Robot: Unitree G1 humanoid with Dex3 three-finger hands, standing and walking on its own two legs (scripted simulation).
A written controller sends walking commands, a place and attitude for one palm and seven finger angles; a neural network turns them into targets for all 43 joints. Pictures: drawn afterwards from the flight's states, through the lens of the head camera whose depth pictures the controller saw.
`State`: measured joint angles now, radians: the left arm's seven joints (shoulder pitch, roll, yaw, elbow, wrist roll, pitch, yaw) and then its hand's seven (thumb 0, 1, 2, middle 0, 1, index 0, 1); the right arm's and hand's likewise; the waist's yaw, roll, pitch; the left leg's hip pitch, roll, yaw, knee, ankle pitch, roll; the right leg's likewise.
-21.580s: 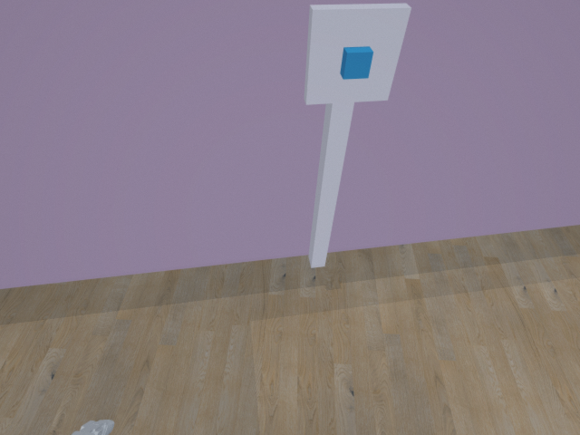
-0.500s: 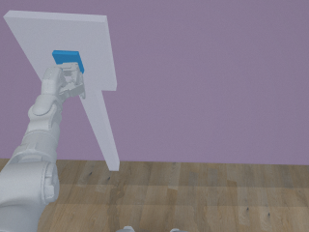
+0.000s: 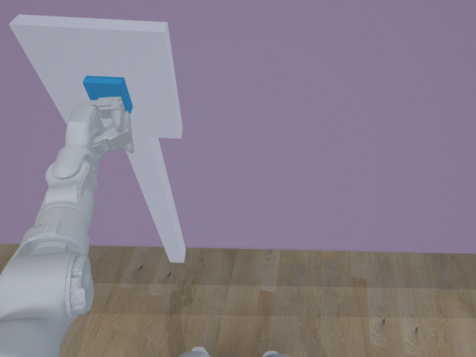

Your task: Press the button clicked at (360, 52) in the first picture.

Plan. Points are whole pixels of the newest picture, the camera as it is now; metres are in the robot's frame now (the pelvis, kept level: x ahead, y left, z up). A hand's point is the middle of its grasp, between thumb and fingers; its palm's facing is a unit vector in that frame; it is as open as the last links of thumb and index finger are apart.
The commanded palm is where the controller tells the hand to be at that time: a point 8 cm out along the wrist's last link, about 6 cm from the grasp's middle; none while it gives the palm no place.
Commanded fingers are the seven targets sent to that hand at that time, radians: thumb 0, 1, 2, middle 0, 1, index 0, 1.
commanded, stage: pull the fist back off the button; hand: left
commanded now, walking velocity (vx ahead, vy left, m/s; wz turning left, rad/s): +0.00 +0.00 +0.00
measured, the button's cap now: (110, 92) +0.52 +0.22 +0.15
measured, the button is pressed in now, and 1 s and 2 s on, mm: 10 0 0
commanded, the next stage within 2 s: draw the hand back to the body in 0.68 s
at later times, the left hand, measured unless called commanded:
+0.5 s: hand (128, 154) +0.41 +0.17 +0.12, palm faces -0.04 -1.00 -0.01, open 3.1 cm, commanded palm +0.36 +0.23 +0.12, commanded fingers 0.00 0.90 0.90 -1.30 -1.50 -1.30 -1.50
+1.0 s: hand (120, 172) +0.36 +0.17 +0.14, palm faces -0.03 -1.00 -0.04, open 3.1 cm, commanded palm +0.32 +0.23 +0.14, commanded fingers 0.00 0.90 0.90 -1.30 -1.50 -1.30 -1.50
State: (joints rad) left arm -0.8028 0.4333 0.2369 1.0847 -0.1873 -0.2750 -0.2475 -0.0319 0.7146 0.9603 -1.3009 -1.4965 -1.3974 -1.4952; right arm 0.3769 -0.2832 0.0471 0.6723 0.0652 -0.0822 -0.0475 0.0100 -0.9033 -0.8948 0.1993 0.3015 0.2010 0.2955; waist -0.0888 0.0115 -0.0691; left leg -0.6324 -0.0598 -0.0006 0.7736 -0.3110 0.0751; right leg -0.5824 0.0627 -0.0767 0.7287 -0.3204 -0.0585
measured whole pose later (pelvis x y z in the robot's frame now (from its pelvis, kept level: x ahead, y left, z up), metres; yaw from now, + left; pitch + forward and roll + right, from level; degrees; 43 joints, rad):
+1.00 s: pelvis +0.04 -0.02 +0.02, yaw -2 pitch +3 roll +0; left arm -0.07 0.30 0.22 0.19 -0.27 -0.03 -0.24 0.01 0.90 0.90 -1.30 -1.50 -1.30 -1.49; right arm 0.25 -0.25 0.05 0.57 0.07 -0.06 -0.06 0.01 -0.90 -0.90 0.20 0.30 0.20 0.30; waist -0.01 0.04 -0.09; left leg -0.34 -0.05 0.02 0.60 -0.32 0.06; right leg -0.31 0.08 -0.03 0.59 -0.33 -0.08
